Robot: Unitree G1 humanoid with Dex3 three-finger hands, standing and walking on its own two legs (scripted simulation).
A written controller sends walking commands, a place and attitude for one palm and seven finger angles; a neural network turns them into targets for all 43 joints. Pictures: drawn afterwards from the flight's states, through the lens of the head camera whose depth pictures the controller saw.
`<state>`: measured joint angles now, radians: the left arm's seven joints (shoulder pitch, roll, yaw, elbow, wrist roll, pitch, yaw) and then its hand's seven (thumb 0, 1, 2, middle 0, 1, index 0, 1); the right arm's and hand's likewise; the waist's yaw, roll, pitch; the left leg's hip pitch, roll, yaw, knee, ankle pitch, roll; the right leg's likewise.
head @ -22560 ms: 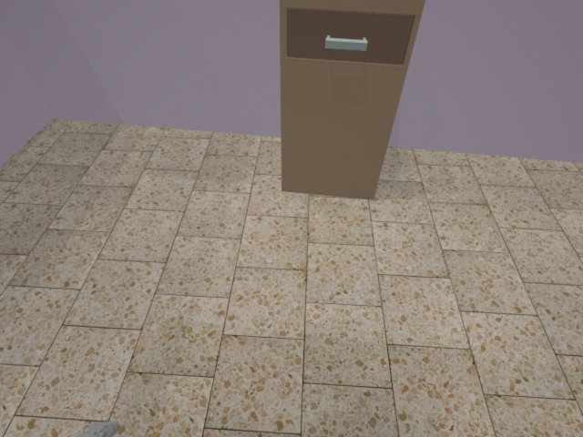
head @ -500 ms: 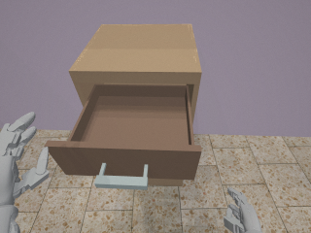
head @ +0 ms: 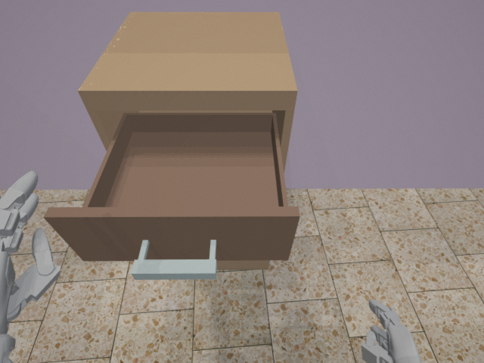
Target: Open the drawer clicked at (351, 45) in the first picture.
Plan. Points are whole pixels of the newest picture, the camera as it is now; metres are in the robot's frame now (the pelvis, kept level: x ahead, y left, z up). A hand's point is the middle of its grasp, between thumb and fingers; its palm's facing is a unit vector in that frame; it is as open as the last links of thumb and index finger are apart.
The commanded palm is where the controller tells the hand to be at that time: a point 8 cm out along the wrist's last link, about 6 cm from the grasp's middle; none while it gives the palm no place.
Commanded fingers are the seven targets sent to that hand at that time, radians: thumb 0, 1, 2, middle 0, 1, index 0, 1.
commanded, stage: step back with the hand held close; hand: left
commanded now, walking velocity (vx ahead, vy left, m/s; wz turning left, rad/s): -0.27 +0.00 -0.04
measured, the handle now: (177, 257) +0.29 +0.13 +0.00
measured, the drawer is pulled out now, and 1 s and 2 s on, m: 0.28 0.28 0.28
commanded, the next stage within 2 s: stop stepping back and stand still in 0.96 s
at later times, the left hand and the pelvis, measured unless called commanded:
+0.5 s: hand out of the picture +0.12 +0.25 +0.16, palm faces +0.39 -0.83 -0.39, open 7.4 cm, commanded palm +0.06 +0.30 +0.18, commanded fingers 0.00 0.90 0.90 -0.20 -0.30 -0.20 -0.30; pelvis -0.07 +0.02 -0.01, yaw +1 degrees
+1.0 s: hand out of the picture +0.04 +0.22 +0.16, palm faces +0.28 -0.84 -0.46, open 7.4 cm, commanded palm -0.03 +0.27 +0.18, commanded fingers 0.00 0.90 0.90 -0.20 -0.30 -0.20 -0.30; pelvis -0.17 -0.01 +0.01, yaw -1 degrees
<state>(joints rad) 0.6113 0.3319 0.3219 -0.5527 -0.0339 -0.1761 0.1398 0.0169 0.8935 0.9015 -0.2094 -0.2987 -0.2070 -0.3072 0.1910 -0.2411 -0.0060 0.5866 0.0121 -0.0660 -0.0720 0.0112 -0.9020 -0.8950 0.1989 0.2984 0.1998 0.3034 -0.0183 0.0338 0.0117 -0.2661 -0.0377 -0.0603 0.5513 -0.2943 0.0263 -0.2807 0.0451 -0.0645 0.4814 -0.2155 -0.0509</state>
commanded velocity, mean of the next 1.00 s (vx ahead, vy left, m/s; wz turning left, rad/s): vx -0.33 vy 0.00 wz -0.01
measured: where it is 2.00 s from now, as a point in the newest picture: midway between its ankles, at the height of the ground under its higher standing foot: outside the picture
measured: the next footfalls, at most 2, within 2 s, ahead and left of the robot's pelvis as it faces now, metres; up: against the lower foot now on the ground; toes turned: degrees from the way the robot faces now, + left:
right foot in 0.76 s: -0.16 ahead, -0.12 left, +0.00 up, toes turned -1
left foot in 1.02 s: -0.13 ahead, +0.11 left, +0.00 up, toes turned +1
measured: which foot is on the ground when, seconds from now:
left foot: down 0.00-0.80, up 0.82-1.00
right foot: down 0.00-0.48, up 0.50-0.74, down 0.76-1.00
